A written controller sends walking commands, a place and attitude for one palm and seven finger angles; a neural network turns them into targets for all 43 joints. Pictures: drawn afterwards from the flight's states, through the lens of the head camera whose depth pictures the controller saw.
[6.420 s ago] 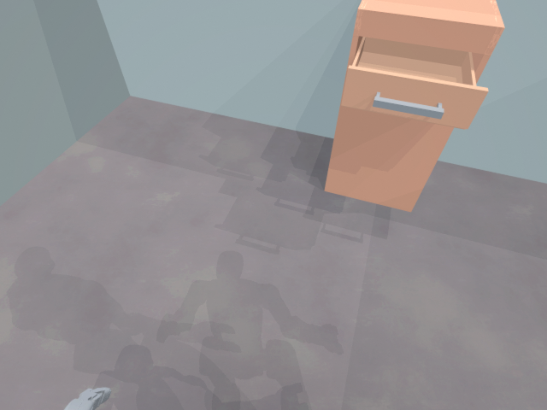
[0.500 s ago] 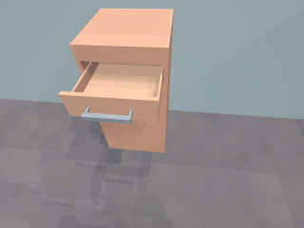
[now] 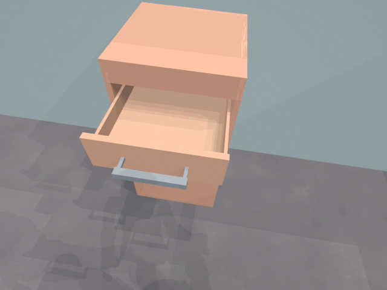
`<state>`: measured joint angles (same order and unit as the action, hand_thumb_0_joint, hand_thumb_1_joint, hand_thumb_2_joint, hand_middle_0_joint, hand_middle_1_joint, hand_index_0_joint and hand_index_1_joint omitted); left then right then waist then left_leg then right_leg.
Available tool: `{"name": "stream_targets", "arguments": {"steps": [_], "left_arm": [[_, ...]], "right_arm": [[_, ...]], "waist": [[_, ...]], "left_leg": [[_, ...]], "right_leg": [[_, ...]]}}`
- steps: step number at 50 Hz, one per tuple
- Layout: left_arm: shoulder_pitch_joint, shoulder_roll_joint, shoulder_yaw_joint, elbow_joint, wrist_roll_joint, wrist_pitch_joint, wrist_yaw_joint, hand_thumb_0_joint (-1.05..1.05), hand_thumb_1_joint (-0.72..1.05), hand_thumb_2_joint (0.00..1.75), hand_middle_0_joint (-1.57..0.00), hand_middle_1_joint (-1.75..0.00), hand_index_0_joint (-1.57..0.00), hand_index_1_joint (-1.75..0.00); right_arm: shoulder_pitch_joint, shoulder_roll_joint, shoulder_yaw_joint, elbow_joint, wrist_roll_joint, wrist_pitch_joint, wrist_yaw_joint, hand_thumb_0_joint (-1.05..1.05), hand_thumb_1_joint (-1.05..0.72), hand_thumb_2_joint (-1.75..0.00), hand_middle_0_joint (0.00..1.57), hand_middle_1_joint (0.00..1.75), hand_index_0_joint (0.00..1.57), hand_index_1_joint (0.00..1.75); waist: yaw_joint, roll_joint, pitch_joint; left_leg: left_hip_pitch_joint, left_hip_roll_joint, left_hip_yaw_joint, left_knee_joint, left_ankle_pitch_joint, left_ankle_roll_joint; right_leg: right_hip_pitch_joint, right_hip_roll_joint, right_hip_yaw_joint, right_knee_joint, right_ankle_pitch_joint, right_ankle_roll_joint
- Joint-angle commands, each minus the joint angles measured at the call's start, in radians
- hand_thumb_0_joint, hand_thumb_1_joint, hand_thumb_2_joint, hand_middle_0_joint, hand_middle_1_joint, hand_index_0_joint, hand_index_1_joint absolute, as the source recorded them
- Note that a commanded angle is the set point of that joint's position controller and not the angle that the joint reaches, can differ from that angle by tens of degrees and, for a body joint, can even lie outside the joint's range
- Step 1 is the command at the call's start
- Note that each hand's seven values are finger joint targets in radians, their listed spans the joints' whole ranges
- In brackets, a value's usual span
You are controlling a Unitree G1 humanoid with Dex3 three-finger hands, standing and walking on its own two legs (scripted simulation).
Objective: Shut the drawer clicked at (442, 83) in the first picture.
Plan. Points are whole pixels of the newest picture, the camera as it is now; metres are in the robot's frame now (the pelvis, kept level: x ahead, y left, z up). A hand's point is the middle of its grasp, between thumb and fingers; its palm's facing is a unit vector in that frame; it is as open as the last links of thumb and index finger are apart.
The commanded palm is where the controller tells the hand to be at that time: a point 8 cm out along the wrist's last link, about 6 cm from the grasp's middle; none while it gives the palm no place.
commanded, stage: come to a stop and stand still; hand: left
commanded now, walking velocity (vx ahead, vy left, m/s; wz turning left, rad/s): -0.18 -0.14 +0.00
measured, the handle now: (152, 171) +0.40 +0.15 -0.06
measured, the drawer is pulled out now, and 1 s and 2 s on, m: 0.23 0.23 0.23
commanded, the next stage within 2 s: look again from close up in 0.94 s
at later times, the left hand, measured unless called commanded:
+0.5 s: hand out of the picture +0.04 +0.11 -0.17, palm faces +0.02 -0.97 -0.24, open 7.3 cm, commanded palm none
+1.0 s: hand out of the picture -0.07 +0.08 -0.17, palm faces +0.06 -0.99 -0.16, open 7.3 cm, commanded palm none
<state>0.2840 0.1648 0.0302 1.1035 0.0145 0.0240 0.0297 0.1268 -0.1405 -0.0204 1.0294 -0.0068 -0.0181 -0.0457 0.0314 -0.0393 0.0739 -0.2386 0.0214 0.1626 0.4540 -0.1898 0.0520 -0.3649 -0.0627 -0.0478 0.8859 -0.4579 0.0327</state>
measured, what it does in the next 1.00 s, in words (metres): steps on the spot: right foot, then left foot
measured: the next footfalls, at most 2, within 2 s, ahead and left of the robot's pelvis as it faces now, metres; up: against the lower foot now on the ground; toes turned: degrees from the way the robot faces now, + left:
right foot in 0.26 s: +0.05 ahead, -0.14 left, +0.00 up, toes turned -5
left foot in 0.50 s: +0.00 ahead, +0.07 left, +0.00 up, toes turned +2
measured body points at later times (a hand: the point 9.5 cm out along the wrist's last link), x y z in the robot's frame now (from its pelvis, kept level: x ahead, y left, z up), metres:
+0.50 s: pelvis -0.02 -0.07 +0.00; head -0.01 -0.09 +0.45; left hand +0.04 +0.16 -0.15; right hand -0.01 -0.30 -0.17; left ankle -0.04 +0.07 -0.74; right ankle -0.01 -0.16 -0.74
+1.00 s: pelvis -0.04 -0.08 +0.00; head -0.03 -0.08 +0.45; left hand -0.07 +0.13 -0.16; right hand -0.09 -0.28 -0.16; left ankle -0.04 +0.07 -0.74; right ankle -0.01 -0.16 -0.74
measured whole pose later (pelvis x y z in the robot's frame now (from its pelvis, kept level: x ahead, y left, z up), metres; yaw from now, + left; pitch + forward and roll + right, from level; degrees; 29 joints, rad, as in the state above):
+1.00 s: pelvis -0.04 -0.08 +0.00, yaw +0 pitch -1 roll +1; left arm 0.32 0.11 0.02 1.16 0.01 0.01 0.02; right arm 0.35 -0.12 -0.01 1.16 -0.01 0.01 -0.04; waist 0.00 0.01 0.02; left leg -0.17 0.04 0.03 0.39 -0.21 -0.04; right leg -0.22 0.02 -0.07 0.41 -0.18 -0.06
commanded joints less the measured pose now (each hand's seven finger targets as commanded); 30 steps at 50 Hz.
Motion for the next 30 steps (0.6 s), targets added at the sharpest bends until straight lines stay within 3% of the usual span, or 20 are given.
{"name": "stream_targets", "arguments": {"steps": [1, 4, 8, 10, 11, 12, 13, 14, 15, 17, 19, 21, 23, 25, 26, 27, 28, 30], "left_arm": [[0.085, 0.074, 0.034, -0.063, 0.007, 0.029, 0.007, 0.00, 0.90, 0.90, -0.20, -0.30, -0.20, -0.30], [0.052, 0.073, 0.042, -0.105, 0.008, 0.032, 0.004, 0.00, 0.90, 0.90, -0.20, -0.30, -0.20, -0.30], [0.029, 0.055, 0.032, -0.133, 0.005, 0.016, 0.003, 0.00, 0.90, 0.90, -0.20, -0.30, -0.20, -0.30], [0.075, 0.063, 0.030, -0.119, 0.006, 0.002, 0.004, 0.00, 0.90, 0.90, -0.20, -0.30, -0.20, -0.30], [0.088, 0.087, 0.029, -0.114, 0.011, -0.008, 0.006, 0.00, 0.90, 0.90, -0.20, -0.30, -0.20, -0.30], [0.058, 0.147, 0.033, -0.122, 0.020, -0.021, 0.010, 0.00, 0.90, 0.90, -0.20, -0.30, -0.20, -0.30], [0.006, 0.202, 0.035, -0.134, 0.016, -0.027, 0.008, 0.00, 0.90, 0.90, -0.20, -0.30, -0.20, -0.30], [-0.004, 0.203, 0.036, -0.144, 0.015, -0.031, 0.007, 0.00, 0.90, 0.90, -0.20, -0.30, -0.20, -0.30], [-0.047, 0.193, 0.035, -0.141, 0.014, -0.031, 0.008, 0.00, 0.90, 0.90, -0.20, -0.30, -0.20, -0.30], [-0.101, 0.153, 0.025, -0.137, 0.009, -0.032, 0.007, 0.00, 0.90, 0.90, -0.20, -0.30, -0.20, -0.30], [-0.085, 0.139, 0.022, -0.120, 0.006, -0.035, 0.008, 0.00, 0.90, 0.90, -0.20, -0.30, -0.20, -0.30], [-0.064, 0.138, 0.024, -0.101, 0.002, -0.036, 0.009, 0.00, 0.90, 0.90, -0.20, -0.30, -0.20, -0.30], [-0.056, 0.129, 0.018, -0.078, -0.007, -0.037, 0.010, 0.00, 0.90, 0.90, -0.20, -0.30, -0.20, -0.30], [-0.043, 0.096, 0.009, -0.065, -0.014, -0.037, 0.007, 0.00, 0.90, 0.90, -0.20, -0.30, -0.20, -0.30], [-0.047, 0.091, 0.010, -0.063, -0.012, -0.035, 0.008, 0.00, 0.90, 0.90, -0.20, -0.30, -0.20, -0.30], [-0.050, 0.095, 0.010, -0.049, -0.012, -0.030, 0.007, 0.00, 0.90, 0.90, -0.20, -0.30, -0.20, -0.30], [-0.054, 0.099, 0.010, -0.040, -0.013, -0.027, 0.006, 0.00, 0.90, 0.90, -0.20, -0.30, -0.20, -0.30], [-0.033, 0.098, 0.008, -0.025, -0.012, -0.026, 0.004, 0.00, 0.90, 0.90, -0.20, -0.30, -0.20, -0.30]], "right_arm": [[0.073, -0.189, -0.053, -0.028, -0.008, 0.017, -0.012, 0.00, -0.90, -0.90, 0.20, 0.30, 0.20, 0.30], [0.042, -0.193, -0.062, -0.050, -0.016, 0.023, -0.008, 0.00, -0.90, -0.90, 0.20, 0.30, 0.20, 0.30], [0.045, -0.195, -0.072, -0.055, -0.021, 0.029, 0.008, 0.00, -0.90, -0.90, 0.20, 0.30, 0.20, 0.30], [0.050, -0.191, -0.073, -0.051, -0.014, 0.033, 0.016, 0.00, -0.90, -0.90, 0.20, 0.30, 0.20, 0.30], [0.068, -0.168, -0.071, -0.048, -0.007, 0.033, 0.020, 0.00, -0.90, -0.90, 0.20, 0.30, 0.20, 0.30], [0.100, -0.113, -0.065, -0.053, 0.001, 0.035, 0.025, 0.00, -0.90, -0.90, 0.20, 0.30, 0.20, 0.30], [0.087, -0.066, -0.048, -0.072, 0.003, 0.042, 0.032, 0.00, -0.90, -0.90, 0.20, 0.30, 0.20, 0.30], [0.062, -0.070, -0.047, -0.083, -0.001, 0.060, 0.029, 0.00, -0.90, -0.90, 0.20, 0.30, 0.20, 0.30], [0.058, -0.077, -0.046, -0.073, -0.005, 0.065, 0.026, 0.00, -0.90, -0.90, 0.20, 0.30, 0.20, 0.30], [0.112, -0.081, -0.043, -0.022, -0.004, 0.058, 0.026, 0.00, -0.90, -0.90, 0.20, 0.30, 0.20, 0.30], [0.127, -0.073, -0.034, -0.004, 0.000, 0.050, 0.024, 0.00, -0.90, -0.90, 0.20, 0.30, 0.20, 0.30], [0.144, -0.066, -0.026, 0.011, -0.001, 0.044, 0.018, 0.00, -0.90, -0.90, 0.20, 0.30, 0.20, 0.30], [0.175, -0.064, -0.016, 0.041, -0.002, 0.034, 0.012, 0.00, -0.90, -0.90, 0.20, 0.30, 0.20, 0.30], [0.187, -0.092, -0.012, 0.065, -0.006, 0.016, 0.008, 0.00, -0.90, -0.90, 0.20, 0.30, 0.20, 0.30], [0.176, -0.101, -0.011, 0.066, -0.006, 0.017, 0.007, 0.00, -0.90, -0.90, 0.20, 0.30, 0.20, 0.30], [0.163, -0.092, -0.008, 0.080, -0.006, 0.013, 0.007, 0.00, -0.90, -0.90, 0.20, 0.30, 0.20, 0.30], [0.161, -0.086, -0.004, 0.084, -0.006, 0.015, 0.007, 0.00, -0.90, -0.90, 0.20, 0.30, 0.20, 0.30], [0.166, -0.082, -0.001, 0.089, -0.006, 0.016, 0.009, 0.00, -0.90, -0.90, 0.20, 0.30, 0.20, 0.30]], "waist": [[-0.021, 0.143, -0.096], [-0.016, 0.160, -0.093], [-0.028, 0.223, -0.125], [-0.005, 0.192, -0.137], [-0.003, 0.117, -0.141], [-0.029, -0.057, -0.121], [-0.042, -0.178, -0.077], [-0.021, -0.198, -0.093], [-0.032, -0.206, -0.067], [-0.059, -0.123, -0.066], [-0.049, -0.109, -0.082], [-0.040, -0.099, -0.083], [-0.047, -0.073, -0.089], [-0.032, 0.035, -0.087], [-0.025, 0.038, -0.073], [-0.020, 0.111, -0.066], [-0.018, 0.128, -0.039], [-0.010, 0.114, -0.012]], "left_leg": [[0.075, 0.343, -0.215, -0.123, 0.657, 0.137], [0.052, 0.335, -0.212, -0.112, 0.541, 0.136], [0.053, 0.297, -0.213, -0.100, 0.379, 0.110], [0.006, 0.259, -0.195, -0.049, 0.259, 0.068], [-0.014, 0.201, -0.167, 0.016, 0.162, 0.023], [-0.088, 0.105, -0.102, 0.129, -0.026, -0.042], [-0.136, 0.027, -0.080, 0.190, -0.275, -0.078], [-0.094, 0.027, -0.128, 0.273, -0.356, -0.077], [-0.095, 0.026, -0.158, 0.322, -0.330, -0.069], [-0.092, 0.020, -0.154, 0.362, -0.250, -0.070], [-0.074, 0.022, -0.144, 0.290, -0.233, -0.078], [-0.041, 0.026, -0.138, 0.160, -0.185, -0.083], [0.062, 0.033, -0.149, -0.017, -0.061, -0.079], [0.123, 0.098, -0.209, -0.082, 0.154, -0.055], [0.098, 0.114, -0.208, -0.082, 0.128, -0.056], [0.075, 0.113, -0.213, -0.101, 0.114, -0.053], [0.032, 0.114, -0.220, -0.131, 0.057, -0.052], [0.000, 0.101, -0.215, -0.160, -0.029, -0.052]], "right_leg": [[-0.047, 0.002, 0.051, 0.127, 0.011, 0.006], [-0.062, 0.007, 0.060, 0.115, 0.001, 0.000], [0.039, 0.014, 0.011, -0.121, 0.032, -0.013], [0.160, 0.022, -0.011, -0.334, 0.189, -0.014], [0.212, 0.008, 0.007, -0.475, 0.292, -0.014], [0.217, -0.131, 0.188, -0.565, 0.422, -0.059], [0.144, -0.264, 0.277, -0.594, 0.524, -0.139], [0.063, -0.284, 0.306, -0.627, 0.478, -0.196], [0.040, -0.258, 0.298, -0.627, 0.428, -0.215], [0.088, -0.186, 0.202, -0.585, 0.484, -0.206], [0.144, -0.163, 0.160, -0.557, 0.562, -0.195], [0.181, -0.157, 0.161, -0.538, 0.563, -0.187], [0.163, -0.143, 0.168, -0.524, 0.510, -0.152], [0.144, -0.067, 0.121, -0.509, 0.447, -0.087], [0.151, -0.050, 0.118, -0.534, 0.383, -0.072], [0.172, -0.044, 0.101, -0.530, 0.361, -0.065], [0.194, -0.035, 0.095, -0.536, 0.314, -0.061], [0.210, -0.034, 0.103, -0.570, 0.255, -0.059]]}}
